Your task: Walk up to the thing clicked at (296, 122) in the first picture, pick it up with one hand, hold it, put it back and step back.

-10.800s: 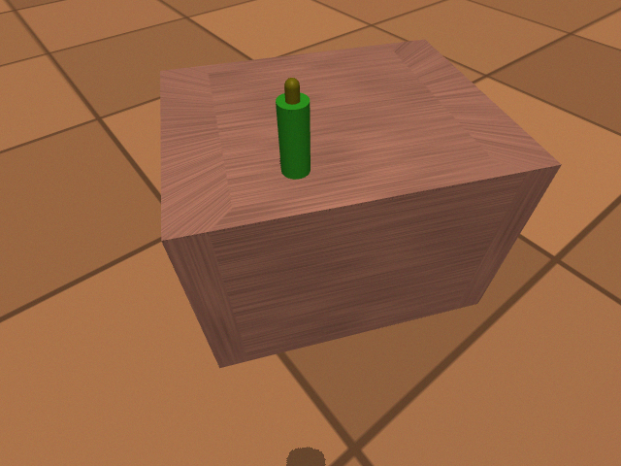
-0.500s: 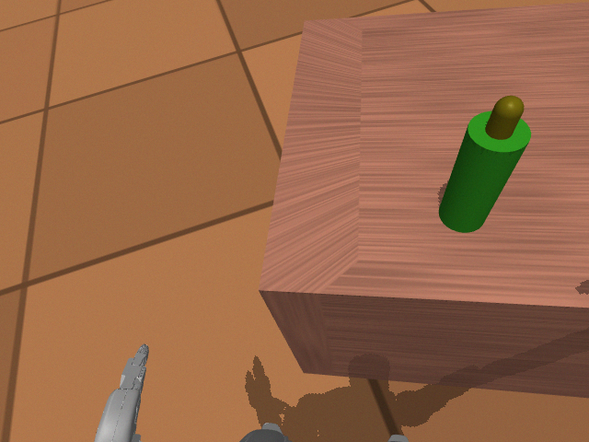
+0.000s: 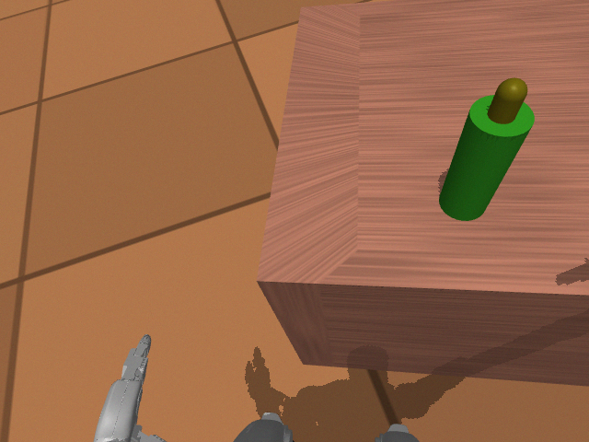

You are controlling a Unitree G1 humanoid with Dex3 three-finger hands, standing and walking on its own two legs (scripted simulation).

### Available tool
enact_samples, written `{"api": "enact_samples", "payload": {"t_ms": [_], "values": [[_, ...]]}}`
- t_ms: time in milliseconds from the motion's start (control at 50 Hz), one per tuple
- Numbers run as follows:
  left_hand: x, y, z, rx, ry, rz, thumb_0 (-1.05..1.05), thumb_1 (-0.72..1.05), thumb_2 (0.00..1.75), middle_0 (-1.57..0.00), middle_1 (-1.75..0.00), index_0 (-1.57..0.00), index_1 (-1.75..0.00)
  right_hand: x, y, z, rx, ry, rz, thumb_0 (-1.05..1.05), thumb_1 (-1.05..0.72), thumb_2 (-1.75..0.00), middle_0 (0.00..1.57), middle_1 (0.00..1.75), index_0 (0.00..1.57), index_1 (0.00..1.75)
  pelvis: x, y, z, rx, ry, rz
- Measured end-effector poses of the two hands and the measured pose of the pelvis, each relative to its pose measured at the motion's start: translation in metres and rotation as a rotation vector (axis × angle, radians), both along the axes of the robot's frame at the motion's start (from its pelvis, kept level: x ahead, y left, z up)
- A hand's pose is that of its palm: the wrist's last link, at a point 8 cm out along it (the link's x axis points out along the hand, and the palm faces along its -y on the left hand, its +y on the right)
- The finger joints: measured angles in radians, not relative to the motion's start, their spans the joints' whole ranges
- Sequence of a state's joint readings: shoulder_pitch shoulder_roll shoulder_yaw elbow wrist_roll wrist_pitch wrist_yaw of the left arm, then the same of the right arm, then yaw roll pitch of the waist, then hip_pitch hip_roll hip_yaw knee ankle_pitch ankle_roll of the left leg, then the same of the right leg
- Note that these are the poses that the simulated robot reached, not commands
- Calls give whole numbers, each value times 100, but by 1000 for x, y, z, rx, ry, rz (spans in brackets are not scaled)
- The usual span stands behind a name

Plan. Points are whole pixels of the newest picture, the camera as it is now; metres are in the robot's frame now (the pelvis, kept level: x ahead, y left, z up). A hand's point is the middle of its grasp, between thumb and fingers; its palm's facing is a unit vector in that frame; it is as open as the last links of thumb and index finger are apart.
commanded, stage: approach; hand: right
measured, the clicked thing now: (483, 153) +0.51 -0.19 +0.05
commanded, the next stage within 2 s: close in in 0.04 s
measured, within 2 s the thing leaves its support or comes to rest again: neither
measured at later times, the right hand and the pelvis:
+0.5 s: hand (510, 183) +0.49 -0.23 +0.02, palm faces +0.17 +0.98 +0.02, open 17.5 cm; pelvis -0.01 +0.00 -0.03, yaw +3 degrees
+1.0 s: hand (478, 188) +0.48 -0.19 +0.01, palm faces +0.17 +0.98 +0.01, open 17.1 cm; pelvis -0.01 +0.01 -0.03, yaw +2 degrees
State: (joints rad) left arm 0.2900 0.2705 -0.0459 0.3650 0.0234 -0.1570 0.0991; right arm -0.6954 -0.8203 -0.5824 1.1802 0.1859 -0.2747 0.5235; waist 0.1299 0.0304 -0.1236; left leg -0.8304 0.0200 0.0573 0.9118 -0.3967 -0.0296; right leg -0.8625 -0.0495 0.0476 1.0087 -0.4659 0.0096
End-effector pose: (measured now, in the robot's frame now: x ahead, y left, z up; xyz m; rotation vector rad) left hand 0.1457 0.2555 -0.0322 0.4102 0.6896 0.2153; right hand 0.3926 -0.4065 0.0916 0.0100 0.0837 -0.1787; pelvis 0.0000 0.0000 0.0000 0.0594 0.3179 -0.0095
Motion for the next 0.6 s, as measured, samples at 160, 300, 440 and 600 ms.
{"api": "enact_samples", "payload": {"t_ms": [160,300,440,600], "values": [[-11,7,6,39,-36,9,-1,-53,4,-7,-6,-7,-6,31,59,-58,46,5,53,-1,56,-5,4,5,5,5,-8,2,-15,0,37,17],[-27,16,8,76,-35,53,-1,-53,4,-7,-6,-7,-6,59,96,-82,41,-38,30,-1,56,-5,4,5,5,5,-13,2,-28,5,67,35],[-32,9,6,28,-33,70,-1,-53,4,-7,-6,-7,-5,66,118,-80,23,-33,15,-1,56,-5,4,5,5,5,-9,1,-29,9,65,38],[-21,11,7,3,-56,61,-2,-53,4,-7,-6,-7,-5,58,129,-76,9,-28,6,-1,54,-5,4,5,5,5,-6,0,-29,3,60,38]]}}
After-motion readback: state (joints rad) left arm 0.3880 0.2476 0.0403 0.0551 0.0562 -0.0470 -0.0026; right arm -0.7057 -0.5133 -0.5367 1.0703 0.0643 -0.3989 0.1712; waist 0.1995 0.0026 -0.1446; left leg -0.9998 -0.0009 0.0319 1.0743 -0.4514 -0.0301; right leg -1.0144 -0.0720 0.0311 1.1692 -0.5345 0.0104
